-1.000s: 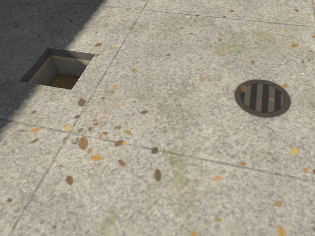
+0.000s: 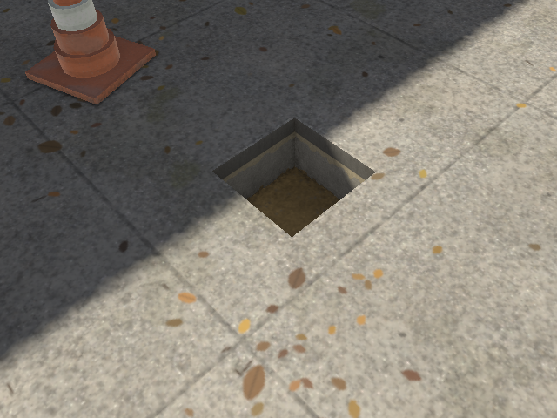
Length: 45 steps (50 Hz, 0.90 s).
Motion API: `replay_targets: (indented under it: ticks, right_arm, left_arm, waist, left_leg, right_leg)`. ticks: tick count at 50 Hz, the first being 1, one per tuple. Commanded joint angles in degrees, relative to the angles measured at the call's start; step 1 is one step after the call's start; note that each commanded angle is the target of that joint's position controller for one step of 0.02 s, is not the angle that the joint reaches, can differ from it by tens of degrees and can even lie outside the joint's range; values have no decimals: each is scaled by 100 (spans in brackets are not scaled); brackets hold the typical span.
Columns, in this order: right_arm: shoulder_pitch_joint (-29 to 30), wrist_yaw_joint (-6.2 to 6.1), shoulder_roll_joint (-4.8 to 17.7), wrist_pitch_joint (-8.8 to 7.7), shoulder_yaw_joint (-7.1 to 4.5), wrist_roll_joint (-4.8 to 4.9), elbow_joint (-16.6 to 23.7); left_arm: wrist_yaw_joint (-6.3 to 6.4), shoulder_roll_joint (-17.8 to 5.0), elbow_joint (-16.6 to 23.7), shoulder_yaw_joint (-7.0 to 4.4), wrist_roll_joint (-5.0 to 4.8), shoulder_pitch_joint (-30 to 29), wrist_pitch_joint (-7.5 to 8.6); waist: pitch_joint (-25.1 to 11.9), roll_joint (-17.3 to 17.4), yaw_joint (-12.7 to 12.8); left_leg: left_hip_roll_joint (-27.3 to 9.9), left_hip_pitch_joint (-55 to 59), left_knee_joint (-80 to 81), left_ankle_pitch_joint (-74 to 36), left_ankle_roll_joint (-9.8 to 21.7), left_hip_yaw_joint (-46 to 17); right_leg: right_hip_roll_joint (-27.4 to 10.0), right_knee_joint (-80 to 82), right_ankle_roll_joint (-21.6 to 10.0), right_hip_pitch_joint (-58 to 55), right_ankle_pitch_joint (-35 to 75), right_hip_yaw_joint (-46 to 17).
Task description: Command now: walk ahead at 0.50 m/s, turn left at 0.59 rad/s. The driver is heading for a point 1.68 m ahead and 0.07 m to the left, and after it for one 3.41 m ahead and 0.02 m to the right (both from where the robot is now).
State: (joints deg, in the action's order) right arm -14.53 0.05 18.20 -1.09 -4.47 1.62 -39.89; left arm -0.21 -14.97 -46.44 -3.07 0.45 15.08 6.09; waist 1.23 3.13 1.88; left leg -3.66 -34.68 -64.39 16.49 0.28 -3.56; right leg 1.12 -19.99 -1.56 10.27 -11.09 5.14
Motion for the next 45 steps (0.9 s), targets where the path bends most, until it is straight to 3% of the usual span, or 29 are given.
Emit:
replay_targets:
  ticks: [1, 6, 10, 12, 13, 14, 15, 16, 17, 18, 19, 20, 21, 24, 27, 30, 33, 35, 38, 39, 40, 41, 42, 43, 44, 45]
  right_arm:
    - [188, 39, 120, -34, -19, -26, 578]
    - [995, 212, -15, -119, 61, -30, 818]
    - [1431, 337, 62, -115, 39, -8, 1074]
    - [1199, 353, 269, -82, -65, -42, 1098]
    - [727, 341, 455, -58, -169, -47, 1009]
    - [-186, 288, 717, -36, -334, -30, 772]
    - [-1116, 161, 1126, 32, -511, -11, 542]
    - [-810, 127, 1752, -26, -548, 10, 617]
    - [-1043, 156, 1288, -112, -413, -22, 773]
    - [-851, 175, 947, -191, -303, -74, 648]
    - [-515, 171, 782, -230, -244, -58, 635]
    - [-120, 162, 605, -240, -180, -86, 673]
    - [108, 149, 453, -257, -115, -162, 731]
    - [112, 112, 496, -339, -106, -151, 561]
    - [-128, 18, 595, -355, -119, -125, 335]
    - [-372, -19, 626, -335, -109, -94, 152]
    - [-726, -19, 689, -315, -115, -67, -82]
    - [-885, -30, 692, -267, -121, -60, -205]
    - [-928, -66, 741, -170, -144, -53, -321]
    - [-830, -75, 786, -142, -150, -51, -314]
    - [-735, -82, 735, -120, -112, -64, -289]
    - [-750, -100, 508, -122, -5, -156, -174]
    - [-1630, -61, -66, -224, 161, -104, -174]
    - [-1393, -29, 328, -306, 112, -71, -247]
    - [-750, -4, 666, -344, 2, 52, -89]
    - [-325, -12, 639, -370, 25, 33, 25]
  left_arm:
    - [19, -877, 271, -232, -18, -168, 85]
    - [66, -1070, 144, -275, -55, -24, -11]
    - [74, -1273, 8, -339, -165, 215, -140]
    - [110, -1458, 21, -397, -209, 193, -213]
    - [133, -1537, 34, -422, -223, 174, -260]
    - [157, -1493, 66, -399, -240, 96, -289]
    - [170, -1233, 161, -291, -102, 194, -259]
    - [78, -393, 525, -22, 100, 722, -108]
    - [-11, -903, 599, -83, -101, 122, 110]
    - [-56, -1121, 729, -143, -308, -328, 198]
    - [-29, -1038, 698, -102, -248, -345, 237]
    - [10, -1028, 610, -121, -103, -316, 222]
    - [6, -1054, 555, -149, -59, -166, 152]
    - [15, -826, 502, -111, -3, -42, -40]
    - [21, -626, 669, -39, 19, -610, -79]
    - [-59, -471, 781, 25, -17, -1198, -18]
    - [-142, -483, 929, 30, -96, -1649, 18]
    - [-207, -549, 1036, 10, -91, -1837, 46]
    - [-277, -627, 1055, -37, -86, -1609, 72]
    - [-266, -733, 973, -98, -74, -1246, 79]
    - [-228, -943, 781, -212, -57, -522, 89]
    - [-186, -1266, 633, -296, 4, 452, 92]
    - [-191, -1661, 454, -422, 13, 996, 44]
    - [-213, -1126, 422, -285, -137, 1113, 13]
    - [-182, -904, 466, -208, -152, 708, -19]
    - [-164, -820, 543, -165, -84, 311, -56]
  waist:
    - [-11, -755, -54]
    - [181, -644, 219]
    - [321, -667, 243]
    - [52, -857, -16]
    - [-246, -910, -320]
    - [-710, -784, -840]
    - [-1220, -233, -1218]
    - [-1700, 1280, -385]
    - [-2350, 645, -887]
    - [-1484, 345, -895]
    - [-971, -102, -631]
    - [-662, -254, -393]
    - [-561, -134, -192]
    - [-437, -79, -54]
    - [-158, -70, -226]
    - [-25, -26, -499]
    - [154, 49, -692]
    - [220, 62, -721]
    - [142, 231, -519]
    - [-88, 278, -293]
    - [-587, 192, 96]
    - [-1456, -213, 469]
    - [-2324, -1750, 226]
    - [-2299, -1642, 432]
    - [-1297, -1171, 449]
    - [-767, -645, 304]
  left_leg:
    - [-322, -850, 512, -538, -80, -196]
    - [-197, -479, 2095, -1774, 24, 258]
    - [-31, -336, 2713, -1371, 279, 556]
    - [323, 281, 2802, -781, 519, 860]
    - [553, 929, 2867, -572, 674, 989]
    - [774, 2240, 3231, -931, 891, 1011]
    - [252, 4038, 3296, -960, 1191, 27]
    - [-1227, 5709, 3836, -31, 2230, -3321]
    - [-1527, 5904, 4626, 755, 2388, -4441]
    - [-1406, 5310, 4751, 324, 2076, -3538]
    - [-1171, 4413, 4745, -296, 1867, -2791]
    - [-966, 3612, 4769, -1017, 1706, -2223]
    - [-814, 3079, 4896, -1585, 1647, -1868]
    - [-670, 2375, 5197, -2409, 1705, -1272]
    - [-470, 2286, 5343, -2495, 1535, -778]
    - [-277, 2280, 5330, -2007, 1269, -439]
    - [-520, 2648, 5268, -1710, 1255, -633]
    - [-743, 3214, 5015, -1956, 1229, -788]
    - [-935, 3737, 4563, -2782, 1072, -925]
    - [-842, 3754, 4148, -3702, 995, -840]
    - [-556, 3549, 3286, -4339, 848, -602]
    - [-230, 2564, 1767, -3265, 643, -369]
    - [766, 271, -478, 172, 151, -32]
    - [769, -549, -1098, 1617, 169, -621]
    - [449, -1010, -1334, 1278, 196, -533]
    - [151, -924, -1087, 781, 207, -282]
  right_leg:
    - [-1648, 1099, -946, -615, 1329, -1025]
    - [-1492, 1111, -738, -771, 1668, -71]
    - [-1705, 810, -589, -1352, 2403, 259]
    - [-1720, 91, -479, -1571, 4259, 478]
    - [-1679, -660, -420, -1555, 5056, 581]
    - [-1514, -1810, -264, -1086, 5051, 735]
    - [-1292, -3533, -25, 347, 3237, 717]
    - [-94, -5517, 279, 2873, -2211, 172]
    - [-70, -6087, 208, 3479, -2317, -1064]
    - [-345, -5939, 113, 3867, -1694, -1028]
    - [-605, -5437, 73, 3616, -1179, -960]
    - [-800, -4975, 122, 3219, -885, -929]
    - [-936, -4747, 154, 2798, -684, -963]
    - [-941, -4220, 370, 2438, -363, -798]
    - [-902, -3178, 492, 2680, 688, -741]
    - [-666, -1900, 427, 2364, 1872, -615]
    - [-513, -1359, 310, 2365, 2062, -614]
    - [-460, -1105, 156, 2654, 1652, -645]
    - [-333, -852, -104, 2388, 899, -570]
    - [-159, -772, -227, 1813, 736, -404]
    - [-91, -685, -414, 709, 986, -308]
    - [-928, -964, -790, -1032, 1386, -1192]
    - [-2248, -608, -1757, -3211, 208, -3806]
    - [-2322, 133, -1707, -3307, -908, -4801]
    - [-2170, 242, -1421, -2568, -1174, -3987]
    - [-1934, 358, -1257, -1707, -833, -3304]
